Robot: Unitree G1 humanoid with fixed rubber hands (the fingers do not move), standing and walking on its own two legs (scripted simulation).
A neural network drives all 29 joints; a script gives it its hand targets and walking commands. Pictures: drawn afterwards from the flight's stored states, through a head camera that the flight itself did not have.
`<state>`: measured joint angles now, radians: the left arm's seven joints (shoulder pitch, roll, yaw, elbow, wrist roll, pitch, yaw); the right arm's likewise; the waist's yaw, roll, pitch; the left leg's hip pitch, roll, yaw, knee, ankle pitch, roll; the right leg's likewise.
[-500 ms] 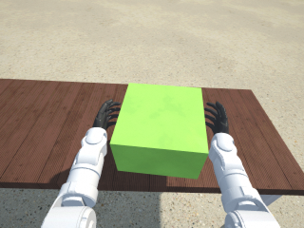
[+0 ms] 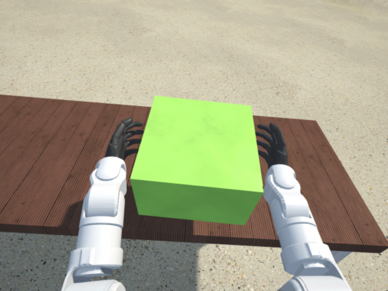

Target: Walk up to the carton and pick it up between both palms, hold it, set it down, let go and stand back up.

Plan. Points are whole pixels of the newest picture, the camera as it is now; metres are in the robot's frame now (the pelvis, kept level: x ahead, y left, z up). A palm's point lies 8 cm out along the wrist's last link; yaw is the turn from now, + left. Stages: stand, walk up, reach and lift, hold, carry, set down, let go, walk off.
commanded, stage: reach and lift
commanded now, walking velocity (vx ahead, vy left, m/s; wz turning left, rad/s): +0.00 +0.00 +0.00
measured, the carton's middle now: (197, 157) +0.40 -0.02 +0.08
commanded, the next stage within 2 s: hold in 1.18 s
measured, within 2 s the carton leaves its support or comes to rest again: neither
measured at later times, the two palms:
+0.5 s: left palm (113, 153) +0.35 +0.15 +0.14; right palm (276, 157) +0.35 -0.18 +0.14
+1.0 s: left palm (110, 149) +0.35 +0.16 +0.15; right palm (276, 152) +0.35 -0.17 +0.15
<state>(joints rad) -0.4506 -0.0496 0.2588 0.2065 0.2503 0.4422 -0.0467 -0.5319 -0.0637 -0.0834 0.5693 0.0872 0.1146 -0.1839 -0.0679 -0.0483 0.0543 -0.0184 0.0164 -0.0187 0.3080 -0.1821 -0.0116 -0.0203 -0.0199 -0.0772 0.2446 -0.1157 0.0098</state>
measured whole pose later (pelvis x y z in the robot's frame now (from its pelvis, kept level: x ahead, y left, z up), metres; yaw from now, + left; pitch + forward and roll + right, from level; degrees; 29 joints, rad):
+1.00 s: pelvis +0.00 +0.00 +0.00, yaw +1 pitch -8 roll -1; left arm -0.48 -0.05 0.27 0.09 0.29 0.59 -0.07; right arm -0.58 -0.07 -0.06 0.53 0.11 0.19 -0.19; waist -0.08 -0.06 0.08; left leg 0.02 0.02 -0.03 0.31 -0.18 -0.01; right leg 0.02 -0.02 -0.09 0.24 -0.11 0.01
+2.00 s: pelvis -0.01 -0.01 +0.00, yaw +1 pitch -10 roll -1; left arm -0.50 -0.03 0.30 0.01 0.31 0.68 -0.10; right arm -0.61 -0.06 -0.03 0.48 0.14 0.25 -0.21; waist -0.07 -0.06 0.09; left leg 0.04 0.02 -0.04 0.31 -0.18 -0.02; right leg 0.04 -0.02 -0.10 0.25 -0.12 0.00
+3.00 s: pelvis -0.01 -0.01 +0.00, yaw +1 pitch -10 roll -1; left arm -0.51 -0.03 0.31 0.03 0.32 0.68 -0.10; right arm -0.62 -0.06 -0.05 0.49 0.12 0.24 -0.20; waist -0.07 -0.06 0.09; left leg 0.03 0.02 -0.04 0.31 -0.18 -0.02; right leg 0.04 -0.02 -0.10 0.25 -0.12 0.00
